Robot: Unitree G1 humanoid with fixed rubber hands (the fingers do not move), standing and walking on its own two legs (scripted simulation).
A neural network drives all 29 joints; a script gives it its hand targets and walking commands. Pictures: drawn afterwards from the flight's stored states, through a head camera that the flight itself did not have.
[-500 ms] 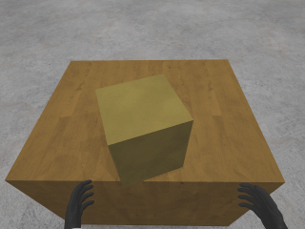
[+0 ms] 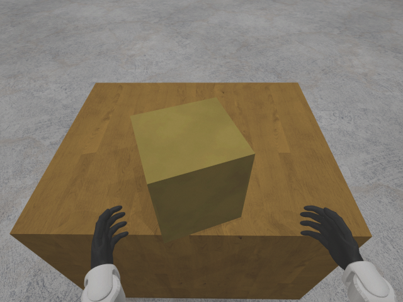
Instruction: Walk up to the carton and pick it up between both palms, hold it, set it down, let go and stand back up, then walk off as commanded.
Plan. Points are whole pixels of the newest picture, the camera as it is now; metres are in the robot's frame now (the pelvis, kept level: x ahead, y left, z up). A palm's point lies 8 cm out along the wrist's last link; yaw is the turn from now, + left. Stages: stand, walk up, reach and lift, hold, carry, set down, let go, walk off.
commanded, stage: reach and lift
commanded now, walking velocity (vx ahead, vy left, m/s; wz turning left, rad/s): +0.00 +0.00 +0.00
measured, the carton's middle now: (190, 170) +0.43 +0.08 +0.00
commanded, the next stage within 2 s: none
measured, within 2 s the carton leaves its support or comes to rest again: neither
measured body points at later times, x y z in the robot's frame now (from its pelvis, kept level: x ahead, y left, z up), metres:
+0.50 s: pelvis +0.00 +0.00 +0.01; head +0.03 +0.01 +0.46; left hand +0.26 +0.21 +0.07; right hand +0.33 -0.21 +0.06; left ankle +0.05 +0.15 -0.74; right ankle -0.03 -0.09 -0.74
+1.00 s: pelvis +0.01 +0.00 +0.01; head +0.05 +0.00 +0.46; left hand +0.32 +0.22 +0.11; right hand +0.42 -0.17 +0.11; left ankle +0.06 +0.15 -0.74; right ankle -0.03 -0.09 -0.74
